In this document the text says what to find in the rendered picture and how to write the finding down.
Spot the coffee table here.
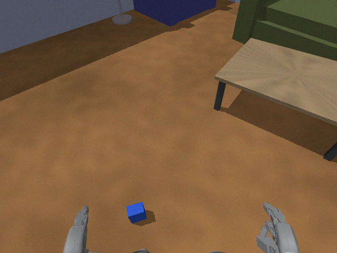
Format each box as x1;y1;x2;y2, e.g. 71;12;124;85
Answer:
214;38;337;161

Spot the left robot hand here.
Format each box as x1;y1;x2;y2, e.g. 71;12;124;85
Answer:
63;206;97;253

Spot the sofa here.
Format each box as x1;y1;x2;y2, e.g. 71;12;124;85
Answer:
232;0;337;61

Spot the floor lamp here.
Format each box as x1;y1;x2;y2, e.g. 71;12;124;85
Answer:
112;0;132;25

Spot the armchair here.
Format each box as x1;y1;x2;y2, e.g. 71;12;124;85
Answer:
133;0;216;27

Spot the carton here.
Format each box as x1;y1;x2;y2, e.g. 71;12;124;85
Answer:
126;202;147;223

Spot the right robot hand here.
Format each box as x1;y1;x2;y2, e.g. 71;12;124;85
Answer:
256;202;300;253

